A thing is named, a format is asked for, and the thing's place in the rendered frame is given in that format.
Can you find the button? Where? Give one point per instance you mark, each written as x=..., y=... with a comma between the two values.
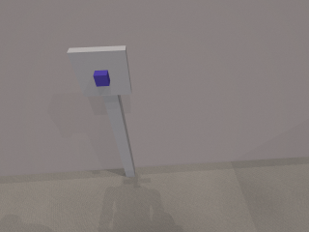
x=101, y=78

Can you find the panel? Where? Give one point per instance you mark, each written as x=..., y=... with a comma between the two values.
x=85, y=61

